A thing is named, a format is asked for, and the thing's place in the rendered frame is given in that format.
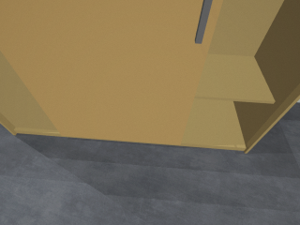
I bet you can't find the wardrobe door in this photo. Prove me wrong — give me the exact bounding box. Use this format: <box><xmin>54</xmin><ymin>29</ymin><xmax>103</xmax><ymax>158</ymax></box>
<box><xmin>0</xmin><ymin>51</ymin><xmax>57</xmax><ymax>130</ymax></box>
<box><xmin>0</xmin><ymin>0</ymin><xmax>223</xmax><ymax>145</ymax></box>

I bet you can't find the handle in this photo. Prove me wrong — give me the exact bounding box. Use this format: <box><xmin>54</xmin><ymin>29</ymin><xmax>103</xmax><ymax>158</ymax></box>
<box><xmin>195</xmin><ymin>0</ymin><xmax>213</xmax><ymax>44</ymax></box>

